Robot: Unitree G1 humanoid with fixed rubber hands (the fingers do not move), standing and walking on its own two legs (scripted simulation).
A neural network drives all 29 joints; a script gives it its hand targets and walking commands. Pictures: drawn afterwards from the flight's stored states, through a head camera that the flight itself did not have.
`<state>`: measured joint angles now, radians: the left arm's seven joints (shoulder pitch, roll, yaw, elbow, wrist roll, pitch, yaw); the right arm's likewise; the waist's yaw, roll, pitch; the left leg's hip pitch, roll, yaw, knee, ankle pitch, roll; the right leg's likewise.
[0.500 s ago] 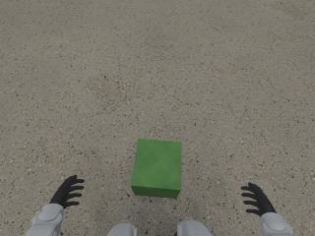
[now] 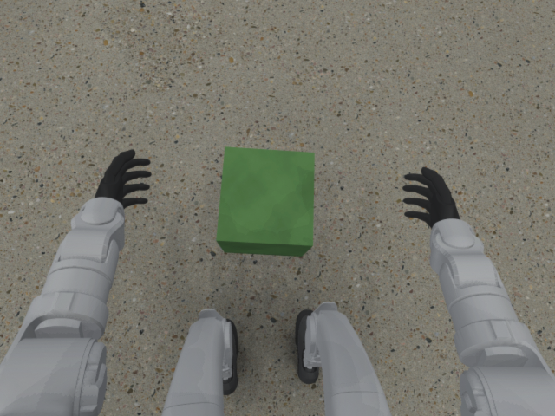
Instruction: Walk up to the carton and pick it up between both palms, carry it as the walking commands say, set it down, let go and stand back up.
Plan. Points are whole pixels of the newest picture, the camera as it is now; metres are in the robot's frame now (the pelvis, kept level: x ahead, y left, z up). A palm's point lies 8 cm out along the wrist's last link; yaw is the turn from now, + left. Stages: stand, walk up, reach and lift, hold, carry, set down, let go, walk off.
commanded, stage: reach and lift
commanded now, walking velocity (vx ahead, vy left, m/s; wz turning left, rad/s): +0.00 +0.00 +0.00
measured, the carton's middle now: (266, 206) +0.54 -0.02 -0.57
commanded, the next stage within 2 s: none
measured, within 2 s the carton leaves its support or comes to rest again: neither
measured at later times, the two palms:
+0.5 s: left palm (146, 136) +0.54 +0.19 -0.13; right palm (399, 153) +0.50 -0.23 -0.12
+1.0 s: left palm (165, 160) +0.55 +0.19 -0.24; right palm (370, 180) +0.49 -0.22 -0.24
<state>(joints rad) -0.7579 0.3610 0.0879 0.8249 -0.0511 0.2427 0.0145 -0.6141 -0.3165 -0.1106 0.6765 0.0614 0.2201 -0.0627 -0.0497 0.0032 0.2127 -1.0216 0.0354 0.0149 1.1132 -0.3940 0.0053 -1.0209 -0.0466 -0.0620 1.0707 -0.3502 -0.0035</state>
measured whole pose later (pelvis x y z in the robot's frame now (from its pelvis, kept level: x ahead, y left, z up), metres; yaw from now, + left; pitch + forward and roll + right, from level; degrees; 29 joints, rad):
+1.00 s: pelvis -0.04 +0.00 -0.14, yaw -1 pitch +32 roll -3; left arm -1.53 0.51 0.13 1.10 -0.12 0.19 0.01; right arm -1.33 -0.31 -0.22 0.85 0.11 0.19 -0.15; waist -0.06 0.00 0.37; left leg -1.73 0.03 -0.03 1.62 -0.46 0.01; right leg -1.71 -0.05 -0.06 1.56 -0.41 0.00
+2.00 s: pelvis -0.04 +0.00 -0.32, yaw -3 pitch +30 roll -4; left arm -1.61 0.53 0.06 1.29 -0.23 0.08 0.04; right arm -1.58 -0.31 -0.22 1.19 0.17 0.10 -0.13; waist -0.04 0.00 0.52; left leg -2.20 0.03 -0.06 2.27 -0.60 0.01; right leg -2.18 -0.05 -0.06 2.20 -0.53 0.00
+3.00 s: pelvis -0.04 +0.00 -0.32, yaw -3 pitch +30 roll -4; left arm -1.64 0.43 0.01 1.28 -0.21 0.07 0.05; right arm -1.59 -0.31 -0.21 1.21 0.19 0.08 -0.13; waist -0.01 0.00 0.52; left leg -2.20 0.03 -0.07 2.28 -0.60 0.01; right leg -2.18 -0.04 -0.06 2.20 -0.53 0.00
